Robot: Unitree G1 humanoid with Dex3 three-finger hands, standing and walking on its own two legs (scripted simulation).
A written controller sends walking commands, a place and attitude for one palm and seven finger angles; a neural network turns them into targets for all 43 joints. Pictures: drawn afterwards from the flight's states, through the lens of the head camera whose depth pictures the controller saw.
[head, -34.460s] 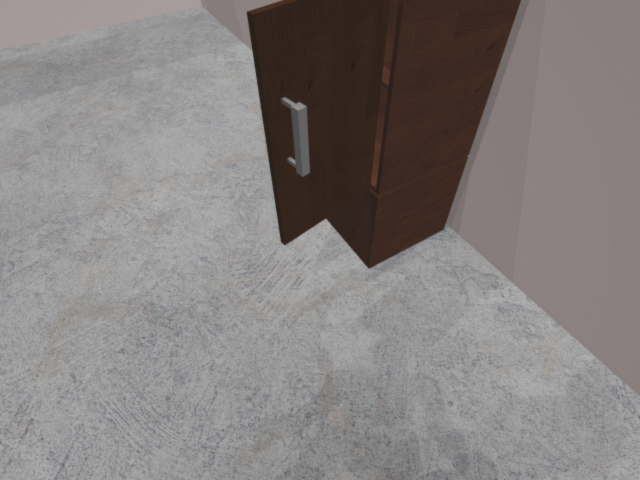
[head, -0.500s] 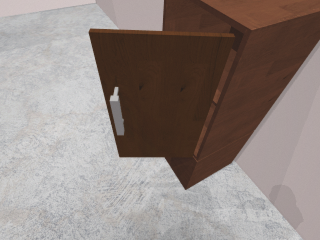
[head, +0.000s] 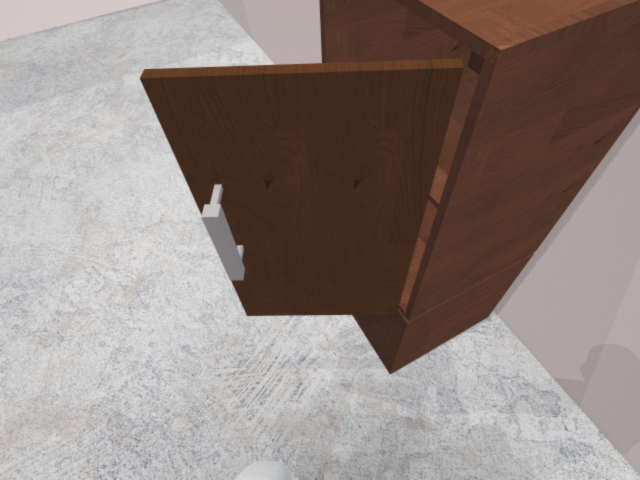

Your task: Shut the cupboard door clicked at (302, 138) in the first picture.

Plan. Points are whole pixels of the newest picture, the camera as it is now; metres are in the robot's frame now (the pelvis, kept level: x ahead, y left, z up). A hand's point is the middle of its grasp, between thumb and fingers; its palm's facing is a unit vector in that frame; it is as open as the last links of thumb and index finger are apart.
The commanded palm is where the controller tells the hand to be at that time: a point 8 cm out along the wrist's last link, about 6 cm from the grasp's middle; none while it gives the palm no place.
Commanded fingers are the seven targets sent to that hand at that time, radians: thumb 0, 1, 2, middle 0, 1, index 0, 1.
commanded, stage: come to a stop and stand still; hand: left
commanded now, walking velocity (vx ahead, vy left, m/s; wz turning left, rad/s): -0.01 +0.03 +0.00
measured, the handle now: (227, 235) +0.44 +0.18 +0.00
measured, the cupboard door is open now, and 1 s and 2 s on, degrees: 62 62 62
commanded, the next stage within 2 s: look again from close up in 0.76 s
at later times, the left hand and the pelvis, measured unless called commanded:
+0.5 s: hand out of the picture +0.03 +0.28 -0.17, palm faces -0.06 -0.97 -0.25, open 7.4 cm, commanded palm none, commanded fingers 0.00 0.90 0.90 -0.20 -0.30 -0.20 -0.30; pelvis -0.05 +0.09 -0.01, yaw -3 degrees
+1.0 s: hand out of the picture -0.05 +0.27 -0.18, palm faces -0.05 -0.98 -0.20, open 7.4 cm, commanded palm none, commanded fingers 0.00 0.90 0.90 -0.20 -0.30 -0.20 -0.30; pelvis -0.04 +0.09 +0.00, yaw -2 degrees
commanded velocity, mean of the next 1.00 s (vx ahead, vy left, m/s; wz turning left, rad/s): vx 0.00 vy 0.00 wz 0.00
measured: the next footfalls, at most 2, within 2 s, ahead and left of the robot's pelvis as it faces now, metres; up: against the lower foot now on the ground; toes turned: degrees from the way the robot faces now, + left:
left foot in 0.20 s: +0.02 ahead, +0.14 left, +0.00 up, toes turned -1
